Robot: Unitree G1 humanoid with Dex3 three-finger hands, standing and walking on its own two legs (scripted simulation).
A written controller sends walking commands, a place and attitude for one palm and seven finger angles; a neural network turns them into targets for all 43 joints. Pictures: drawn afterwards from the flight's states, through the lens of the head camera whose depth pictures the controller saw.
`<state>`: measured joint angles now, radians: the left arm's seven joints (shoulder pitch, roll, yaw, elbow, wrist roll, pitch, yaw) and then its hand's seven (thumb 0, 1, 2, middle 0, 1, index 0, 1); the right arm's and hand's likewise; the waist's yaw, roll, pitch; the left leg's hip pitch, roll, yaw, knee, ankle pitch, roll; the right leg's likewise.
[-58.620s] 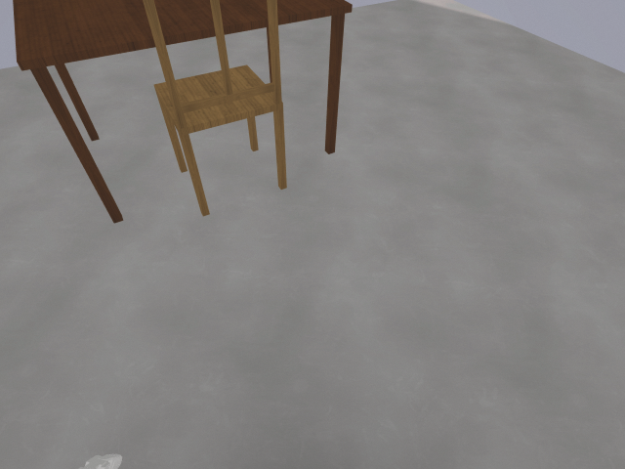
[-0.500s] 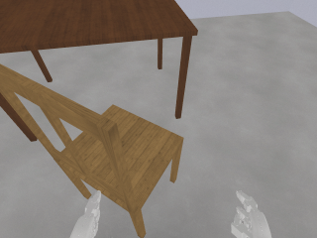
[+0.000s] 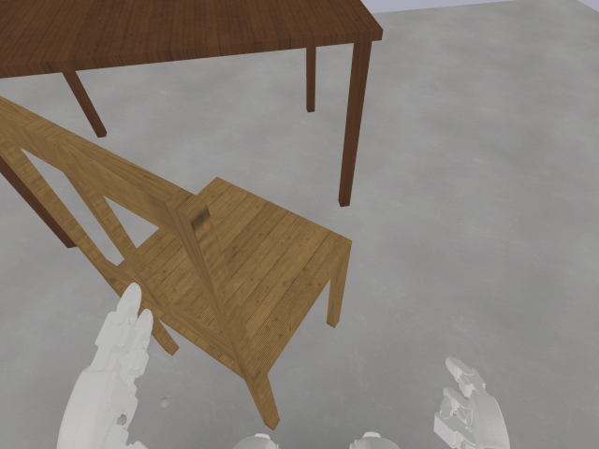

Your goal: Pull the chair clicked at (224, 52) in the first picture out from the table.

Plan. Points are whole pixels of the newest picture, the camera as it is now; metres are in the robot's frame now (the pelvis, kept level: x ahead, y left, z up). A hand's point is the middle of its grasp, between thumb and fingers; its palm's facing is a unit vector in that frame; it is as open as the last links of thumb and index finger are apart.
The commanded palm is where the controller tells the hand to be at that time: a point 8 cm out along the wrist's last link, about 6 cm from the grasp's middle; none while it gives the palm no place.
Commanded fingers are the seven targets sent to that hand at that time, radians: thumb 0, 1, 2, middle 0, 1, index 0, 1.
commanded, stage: draw the hand back to the body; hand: left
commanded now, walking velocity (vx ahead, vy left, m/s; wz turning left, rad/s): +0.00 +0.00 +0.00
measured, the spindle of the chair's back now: (128, 251) +0.38 +0.29 +0.02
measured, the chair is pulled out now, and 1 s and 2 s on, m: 0.55 0.55 0.55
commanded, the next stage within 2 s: step back with the hand held close in 1.20 s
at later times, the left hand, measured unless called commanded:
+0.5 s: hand (55, 328) +0.20 +0.23 +0.17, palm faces +0.34 -0.85 -0.40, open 14.0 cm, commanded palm +0.16 +0.28 +0.20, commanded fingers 0.00 0.36 0.64 -0.12 -0.19 -0.12 -0.19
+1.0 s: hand out of the picture +0.23 +0.28 +0.25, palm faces +0.48 -0.79 -0.39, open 7.8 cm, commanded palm +0.18 +0.31 +0.26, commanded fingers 0.00 0.90 0.90 -0.20 -0.30 -0.20 -0.30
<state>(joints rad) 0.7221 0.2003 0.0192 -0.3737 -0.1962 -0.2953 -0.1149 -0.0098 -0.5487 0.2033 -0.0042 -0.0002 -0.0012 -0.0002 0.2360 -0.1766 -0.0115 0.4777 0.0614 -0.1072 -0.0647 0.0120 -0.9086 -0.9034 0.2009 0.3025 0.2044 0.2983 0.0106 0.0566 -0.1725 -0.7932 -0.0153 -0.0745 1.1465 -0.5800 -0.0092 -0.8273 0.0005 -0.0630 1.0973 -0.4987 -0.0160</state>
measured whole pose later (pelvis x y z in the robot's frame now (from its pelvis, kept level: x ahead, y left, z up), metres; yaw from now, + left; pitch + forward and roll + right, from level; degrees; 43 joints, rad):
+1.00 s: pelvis +0.04 +0.01 +0.09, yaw +0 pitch -3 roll -1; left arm 0.47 0.34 0.36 -0.39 -0.08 -0.07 0.14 0.01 0.82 0.87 -0.20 -0.29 -0.20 -0.28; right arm 0.20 -0.22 0.01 0.64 0.01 -0.11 -0.06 0.01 -0.91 -0.90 0.20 0.30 0.21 0.30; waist 0.05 0.07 0.00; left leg -0.07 -0.02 -0.05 0.43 -0.31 0.01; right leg -0.11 -0.01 -0.03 0.41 -0.25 0.01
